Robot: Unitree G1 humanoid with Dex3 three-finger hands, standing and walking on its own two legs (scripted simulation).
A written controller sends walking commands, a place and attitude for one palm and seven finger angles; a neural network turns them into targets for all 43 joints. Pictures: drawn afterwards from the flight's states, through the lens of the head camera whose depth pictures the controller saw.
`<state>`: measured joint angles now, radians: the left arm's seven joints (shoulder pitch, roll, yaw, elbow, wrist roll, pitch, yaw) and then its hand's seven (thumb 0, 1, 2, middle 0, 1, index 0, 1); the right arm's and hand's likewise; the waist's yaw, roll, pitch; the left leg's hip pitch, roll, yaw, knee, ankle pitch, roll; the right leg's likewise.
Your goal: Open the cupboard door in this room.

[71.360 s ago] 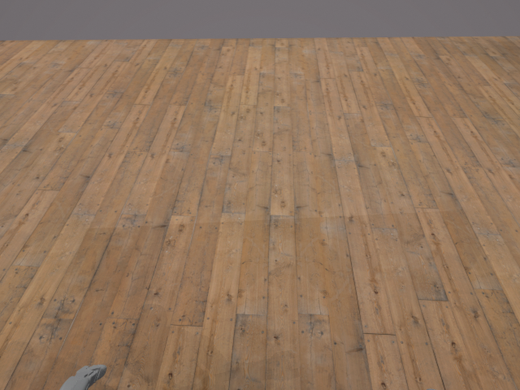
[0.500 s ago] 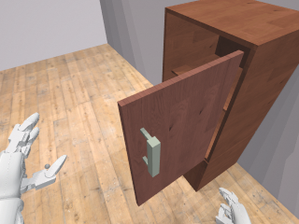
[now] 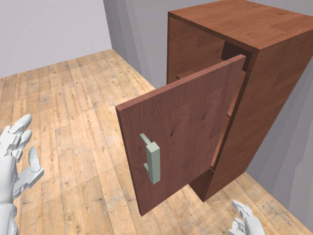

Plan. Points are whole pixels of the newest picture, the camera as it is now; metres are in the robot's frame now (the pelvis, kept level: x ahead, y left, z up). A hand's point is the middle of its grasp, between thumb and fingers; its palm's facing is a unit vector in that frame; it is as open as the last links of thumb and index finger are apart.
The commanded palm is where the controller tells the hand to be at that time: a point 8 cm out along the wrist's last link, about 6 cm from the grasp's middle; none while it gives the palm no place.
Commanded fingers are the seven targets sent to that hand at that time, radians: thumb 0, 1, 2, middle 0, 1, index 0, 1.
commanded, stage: draw the hand back to the body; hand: left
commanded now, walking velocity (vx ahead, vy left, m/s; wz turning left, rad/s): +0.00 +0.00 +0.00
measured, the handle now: (149, 159) +0.29 +0.06 +0.06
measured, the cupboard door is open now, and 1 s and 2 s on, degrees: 92 92 92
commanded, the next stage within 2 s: step back with the hand held close in 0.02 s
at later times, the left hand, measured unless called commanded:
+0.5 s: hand (45, 174) +0.18 +0.24 +0.15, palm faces +0.31 -0.80 -0.51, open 7.4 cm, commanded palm +0.12 +0.30 +0.17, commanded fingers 0.00 0.90 0.90 -0.20 -0.30 -0.20 -0.30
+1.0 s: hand out of the picture +0.09 +0.30 +0.17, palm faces +0.48 -0.73 -0.48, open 7.4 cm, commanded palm +0.03 +0.33 +0.17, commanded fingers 0.00 0.90 0.90 -0.20 -0.30 -0.20 -0.30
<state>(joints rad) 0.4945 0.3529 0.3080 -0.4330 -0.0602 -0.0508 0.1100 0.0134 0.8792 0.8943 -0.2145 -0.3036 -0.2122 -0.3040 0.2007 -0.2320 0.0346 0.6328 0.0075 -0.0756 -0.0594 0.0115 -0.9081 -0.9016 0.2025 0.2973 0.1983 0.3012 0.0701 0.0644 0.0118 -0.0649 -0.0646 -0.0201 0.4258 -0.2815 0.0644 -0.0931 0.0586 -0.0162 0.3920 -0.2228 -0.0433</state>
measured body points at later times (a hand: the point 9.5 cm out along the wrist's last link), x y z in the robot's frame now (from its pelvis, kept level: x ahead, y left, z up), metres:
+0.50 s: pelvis -0.03 +0.00 +0.00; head -0.02 +0.00 +0.44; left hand +0.15 +0.28 +0.18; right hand +0.13 -0.26 -0.09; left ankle -0.03 +0.07 -0.74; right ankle +0.00 -0.09 -0.74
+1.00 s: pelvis -0.10 +0.03 -0.01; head -0.09 +0.05 +0.44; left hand +0.06 +0.34 +0.19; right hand +0.05 -0.20 -0.10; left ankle -0.03 +0.08 -0.74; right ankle -0.15 -0.11 -0.71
